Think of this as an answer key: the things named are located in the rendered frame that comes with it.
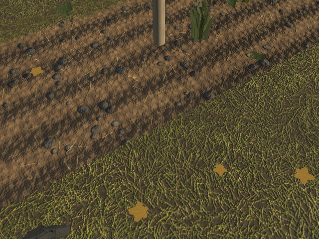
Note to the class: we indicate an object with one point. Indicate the left robot hand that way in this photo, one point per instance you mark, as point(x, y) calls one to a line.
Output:
point(48, 232)

